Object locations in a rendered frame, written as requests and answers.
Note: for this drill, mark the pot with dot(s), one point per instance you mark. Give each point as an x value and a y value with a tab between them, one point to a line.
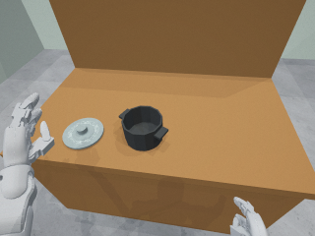
143	127

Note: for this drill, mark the knob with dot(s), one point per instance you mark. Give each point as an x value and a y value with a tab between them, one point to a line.
82	129

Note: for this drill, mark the lid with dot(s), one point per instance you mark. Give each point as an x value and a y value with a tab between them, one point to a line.
73	140

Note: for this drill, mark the robot left forearm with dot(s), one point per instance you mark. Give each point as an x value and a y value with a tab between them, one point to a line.
17	193

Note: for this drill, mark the table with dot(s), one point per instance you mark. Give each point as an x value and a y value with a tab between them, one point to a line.
207	67

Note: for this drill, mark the robot left hand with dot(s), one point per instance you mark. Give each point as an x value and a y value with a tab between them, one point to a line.
17	137

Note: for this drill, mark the robot right hand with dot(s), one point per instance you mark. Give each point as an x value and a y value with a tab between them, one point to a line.
252	225

